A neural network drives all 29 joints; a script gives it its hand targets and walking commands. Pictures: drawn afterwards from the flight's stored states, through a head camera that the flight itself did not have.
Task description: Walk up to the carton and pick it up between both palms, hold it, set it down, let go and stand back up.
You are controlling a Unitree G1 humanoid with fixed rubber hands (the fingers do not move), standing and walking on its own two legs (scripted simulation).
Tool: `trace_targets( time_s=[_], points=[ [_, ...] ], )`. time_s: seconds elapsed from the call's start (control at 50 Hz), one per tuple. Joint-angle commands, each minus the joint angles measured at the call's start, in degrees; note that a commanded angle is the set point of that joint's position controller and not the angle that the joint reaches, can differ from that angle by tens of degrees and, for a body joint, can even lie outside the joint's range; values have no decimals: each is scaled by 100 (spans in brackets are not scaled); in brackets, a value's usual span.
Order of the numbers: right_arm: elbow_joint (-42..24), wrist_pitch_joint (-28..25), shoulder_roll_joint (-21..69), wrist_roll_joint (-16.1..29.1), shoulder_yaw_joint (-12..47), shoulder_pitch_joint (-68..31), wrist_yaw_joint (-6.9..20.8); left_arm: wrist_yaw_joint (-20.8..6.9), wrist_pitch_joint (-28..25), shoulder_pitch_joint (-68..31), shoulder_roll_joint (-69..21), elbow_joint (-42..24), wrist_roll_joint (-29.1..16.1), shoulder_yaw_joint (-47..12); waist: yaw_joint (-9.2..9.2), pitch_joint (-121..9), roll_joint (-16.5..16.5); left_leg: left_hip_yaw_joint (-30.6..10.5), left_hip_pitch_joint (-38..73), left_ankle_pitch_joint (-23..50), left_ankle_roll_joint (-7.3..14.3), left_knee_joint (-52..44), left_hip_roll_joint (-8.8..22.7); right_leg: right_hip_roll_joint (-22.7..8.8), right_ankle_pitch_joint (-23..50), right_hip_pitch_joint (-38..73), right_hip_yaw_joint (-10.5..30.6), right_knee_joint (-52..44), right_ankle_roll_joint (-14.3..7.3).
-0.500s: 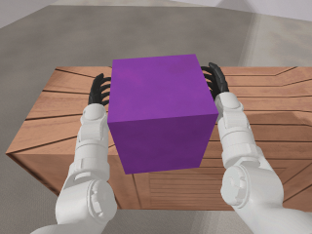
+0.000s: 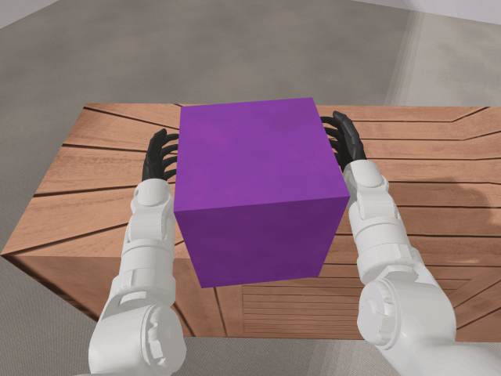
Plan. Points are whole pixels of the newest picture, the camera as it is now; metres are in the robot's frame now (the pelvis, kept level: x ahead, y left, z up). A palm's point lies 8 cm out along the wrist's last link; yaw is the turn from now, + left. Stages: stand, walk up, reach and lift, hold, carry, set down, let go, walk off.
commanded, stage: set down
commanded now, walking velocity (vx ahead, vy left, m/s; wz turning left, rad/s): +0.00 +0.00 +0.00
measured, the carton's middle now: (254, 197) +0.41 -0.01 +0.03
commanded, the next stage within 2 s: none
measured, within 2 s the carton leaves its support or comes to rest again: rests again in 0.82 s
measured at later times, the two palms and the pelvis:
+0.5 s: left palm (154, 197) +0.36 +0.15 +0.10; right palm (362, 174) +0.39 -0.17 +0.12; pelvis -0.03 -0.01 +0.00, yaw -1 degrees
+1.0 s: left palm (154, 171) +0.41 +0.15 +0.11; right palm (354, 155) +0.43 -0.17 +0.12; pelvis -0.02 +0.00 +0.00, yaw -1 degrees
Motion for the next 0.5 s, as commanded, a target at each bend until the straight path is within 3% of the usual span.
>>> trace_targets(
  time_s=[0.0, 0.18, 0.34, 0.48],
  points=[
    [-655, -112, 3057, 25, 1472, -3002, 716, -751, -138, -3082, -3232, -571, -158, -1959, -46, -2899, -95, -80, 2382, 3782, -54, 633, -224, 194, 3997, 1371, -80, 652, 193],
    [-924, 14, 3030, -238, 1276, -2935, 791, -843, -37, -2987, -3170, -810, 34, -1731, -53, -2498, -153, -56, 2321, 3063, 3, 522, -219, 207, 3267, 1339, -84, 518, 179],
    [-888, -39, 2840, -407, 1054, -2986, 742, -877, -136, -2977, -2754, -662, 256, -1343, 54, -2246, -213, 50, 1846, 1754, 114, 305, -222, 203, 2145, 1207, -125, 402, 215],
    [-521, -218, 2251, -454, 700, -3112, 532, -764, -370, -3037, -1990, -241, 363, -873, 119, -2043, -253, 175, 1247, 577, 190, 224, -232, 182, 1061, 915, -167, 359, 238]
  ],
)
